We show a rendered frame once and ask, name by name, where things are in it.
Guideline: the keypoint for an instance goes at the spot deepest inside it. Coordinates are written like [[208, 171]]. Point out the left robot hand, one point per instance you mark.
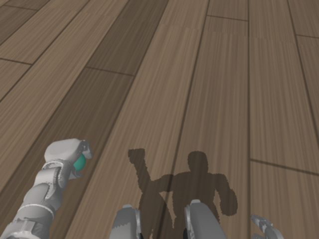
[[69, 150]]

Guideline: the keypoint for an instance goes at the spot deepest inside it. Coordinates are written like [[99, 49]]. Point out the left robot arm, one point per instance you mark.
[[37, 211]]

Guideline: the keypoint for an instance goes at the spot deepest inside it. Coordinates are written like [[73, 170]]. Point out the right robot hand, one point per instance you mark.
[[266, 227]]

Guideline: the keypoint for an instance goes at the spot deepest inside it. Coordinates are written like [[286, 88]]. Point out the ball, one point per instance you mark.
[[80, 163]]

